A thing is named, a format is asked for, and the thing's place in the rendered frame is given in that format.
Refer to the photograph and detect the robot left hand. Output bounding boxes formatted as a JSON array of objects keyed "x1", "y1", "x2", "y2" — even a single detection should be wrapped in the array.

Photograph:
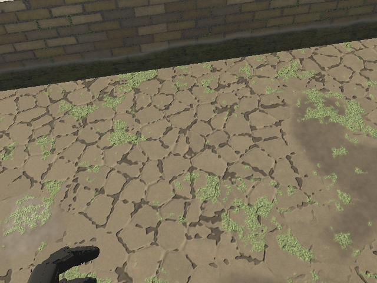
[{"x1": 27, "y1": 246, "x2": 100, "y2": 283}]

